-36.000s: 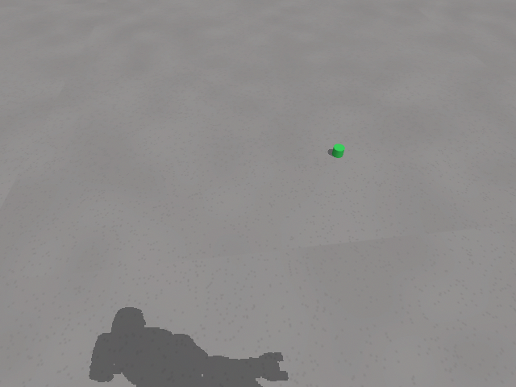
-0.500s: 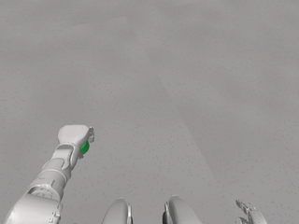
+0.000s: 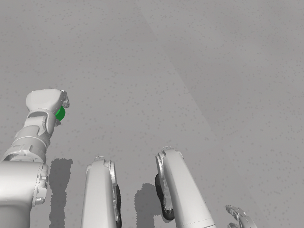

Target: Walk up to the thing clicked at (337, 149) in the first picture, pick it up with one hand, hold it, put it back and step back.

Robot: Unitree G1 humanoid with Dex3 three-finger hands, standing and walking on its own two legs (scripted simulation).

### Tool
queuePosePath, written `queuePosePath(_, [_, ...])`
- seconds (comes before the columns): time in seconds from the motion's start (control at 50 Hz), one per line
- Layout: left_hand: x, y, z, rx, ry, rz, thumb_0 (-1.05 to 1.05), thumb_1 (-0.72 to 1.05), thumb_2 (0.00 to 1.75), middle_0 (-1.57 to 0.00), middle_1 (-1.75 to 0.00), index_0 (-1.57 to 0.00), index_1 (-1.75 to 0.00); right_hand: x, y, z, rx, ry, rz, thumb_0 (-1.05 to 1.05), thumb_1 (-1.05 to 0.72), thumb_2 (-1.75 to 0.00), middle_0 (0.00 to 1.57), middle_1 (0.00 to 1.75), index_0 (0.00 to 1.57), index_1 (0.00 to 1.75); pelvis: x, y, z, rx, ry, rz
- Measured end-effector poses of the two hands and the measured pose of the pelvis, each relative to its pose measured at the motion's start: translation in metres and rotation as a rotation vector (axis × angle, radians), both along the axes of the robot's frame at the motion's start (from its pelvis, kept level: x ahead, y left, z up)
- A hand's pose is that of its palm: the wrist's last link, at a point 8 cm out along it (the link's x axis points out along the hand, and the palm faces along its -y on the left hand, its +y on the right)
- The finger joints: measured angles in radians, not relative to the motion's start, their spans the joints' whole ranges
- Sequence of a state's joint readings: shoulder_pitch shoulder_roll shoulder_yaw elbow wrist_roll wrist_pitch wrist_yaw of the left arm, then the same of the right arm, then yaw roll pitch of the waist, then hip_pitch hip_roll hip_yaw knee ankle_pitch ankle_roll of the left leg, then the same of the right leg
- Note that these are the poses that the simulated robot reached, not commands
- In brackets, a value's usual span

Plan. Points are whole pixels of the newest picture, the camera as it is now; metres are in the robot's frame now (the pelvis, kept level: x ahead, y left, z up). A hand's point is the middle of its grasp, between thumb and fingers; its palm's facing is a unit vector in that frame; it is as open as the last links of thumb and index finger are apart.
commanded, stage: crouch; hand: left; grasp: from above
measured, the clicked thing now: (52, 110) +0.46 +0.25 -0.17
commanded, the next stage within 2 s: lower in 0.96 s
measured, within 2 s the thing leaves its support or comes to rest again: neither
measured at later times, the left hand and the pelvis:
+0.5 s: hand (63, 114) +0.48 +0.24 -0.27, palm faces -0.45 -0.03 -0.89, open 7.5 cm; pelvis -0.01 -0.01 -0.10, yaw -3 degrees
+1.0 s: hand (67, 115) +0.50 +0.25 -0.33, palm faces -0.46 -0.03 -0.89, open 7.4 cm; pelvis -0.01 -0.01 -0.16, yaw -5 degrees
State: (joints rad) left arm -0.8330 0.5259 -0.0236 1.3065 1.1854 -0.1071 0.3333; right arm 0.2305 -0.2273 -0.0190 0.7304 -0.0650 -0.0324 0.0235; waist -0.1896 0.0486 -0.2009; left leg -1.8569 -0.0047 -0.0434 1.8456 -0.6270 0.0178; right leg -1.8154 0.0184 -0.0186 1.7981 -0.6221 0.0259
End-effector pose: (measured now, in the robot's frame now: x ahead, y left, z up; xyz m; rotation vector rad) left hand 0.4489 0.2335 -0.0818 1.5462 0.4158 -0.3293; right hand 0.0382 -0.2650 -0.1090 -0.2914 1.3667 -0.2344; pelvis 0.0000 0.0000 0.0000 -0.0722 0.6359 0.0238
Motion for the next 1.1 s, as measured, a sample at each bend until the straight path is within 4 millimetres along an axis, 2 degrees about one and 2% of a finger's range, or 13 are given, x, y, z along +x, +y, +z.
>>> queuePosePath(0.14, [0.011, 0.004, -0.054, -0.013, -0.011, 0.008, 0.0, 0.23, 0.44, -0.61, -0.64, -0.87, -0.65, 0.007, -0.006, -0.036, 0.001, 0.019, 0.058, 0.01, -0.9, -0.89, 0.2, 0.3, 0.2, 0.3, -0.002, -0.003, -0.04, -0.013, 0.034, 0.0])
queuePosePath(0.32, [0.027, 0.009, -0.098, -0.015, -0.017, 0.027, 0.01, 0.22, 0.45, -0.61, -0.64, -0.87, -0.66, 0.004, -0.017, -0.066, -0.006, 0.057, 0.085, 0.01, -0.91, -0.9, 0.2, 0.3, 0.2, 0.3, -0.003, -0.007, -0.076, -0.022, 0.038, -0.01])
queuePosePath(0.48, [0.037, 0.01, -0.125, -0.018, -0.009, 0.031, 0.01, 0.23, 0.45, -0.61, -0.64, -0.87, -0.66, -0.015, -0.02, -0.086, -0.001, 0.109, 0.072, 0.0, -0.91, -0.9, 0.2, 0.3, 0.2, 0.3, -0.005, -0.008, -0.102, -0.03, 0.024, -0.025])
queuePosePath(0.76, [0.045, 0.013, -0.165, -0.018, -0.003, 0.022, 0.0, 0.24, 0.4, -0.62, -0.63, -0.89, -0.63, -0.047, -0.01, -0.112, 0.011, 0.17, 0.066, 0.0, -0.91, -0.9, 0.2, 0.3, 0.2, 0.3, -0.012, -0.007, -0.139, -0.049, -0.008, -0.037])
queuePosePath(0.92, [0.051, 0.013, -0.182, -0.006, 0.004, 0.025, -0.01, 0.25, 0.37, -0.64, -0.6, -0.9, -0.61, -0.052, -0.009, -0.123, 0.013, 0.183, 0.08, 0.0, -0.91, -0.9, 0.2, 0.3, 0.2, 0.3, -0.012, -0.007, -0.152, -0.056, -0.019, -0.044])
queuePosePath(1.1, [0.056, 0.012, -0.196, -0.009, 0.007, 0.03, -0.02, 0.26, 0.34, -0.66, -0.57, -0.92, -0.59, -0.048, -0.01, -0.13, 0.013, 0.185, 0.095, 0.0, -0.91, -0.9, 0.2, 0.3, 0.2, 0.3, -0.01, -0.007, -0.161, -0.063, -0.024, -0.051])
